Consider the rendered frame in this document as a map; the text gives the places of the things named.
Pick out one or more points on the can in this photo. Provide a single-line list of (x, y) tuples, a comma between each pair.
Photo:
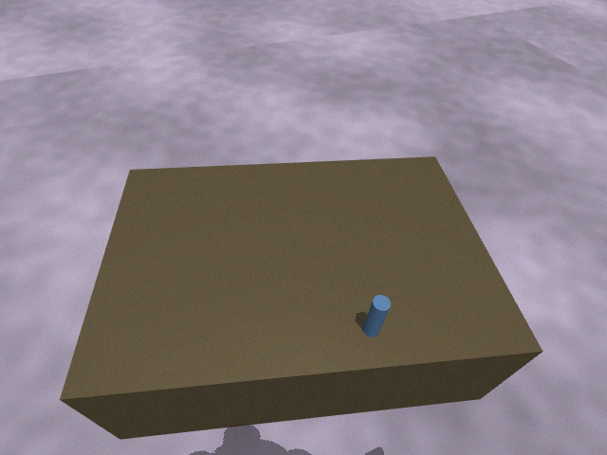
[(376, 316)]

